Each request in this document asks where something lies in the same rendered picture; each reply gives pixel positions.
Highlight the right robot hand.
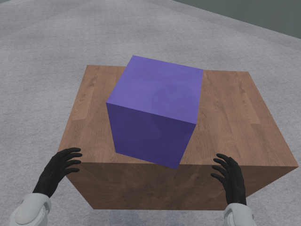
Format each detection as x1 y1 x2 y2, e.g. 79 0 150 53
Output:
211 153 246 205

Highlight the left robot hand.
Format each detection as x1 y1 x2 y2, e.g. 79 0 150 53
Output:
32 147 82 198

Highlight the right robot forearm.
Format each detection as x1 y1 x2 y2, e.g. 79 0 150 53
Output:
222 203 257 226

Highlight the carton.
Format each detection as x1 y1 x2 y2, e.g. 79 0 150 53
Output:
106 55 203 169

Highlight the pedestal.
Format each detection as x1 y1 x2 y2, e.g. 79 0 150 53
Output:
57 65 299 210

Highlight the left robot forearm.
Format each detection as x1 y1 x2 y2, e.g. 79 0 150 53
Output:
8 193 51 226

